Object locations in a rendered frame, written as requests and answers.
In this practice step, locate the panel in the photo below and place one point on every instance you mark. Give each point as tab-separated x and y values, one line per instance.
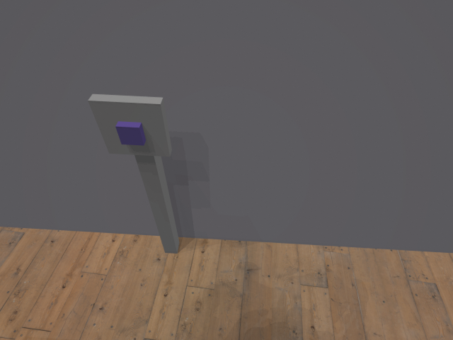
150	111

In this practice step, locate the button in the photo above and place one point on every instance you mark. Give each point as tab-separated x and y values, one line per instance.
130	133

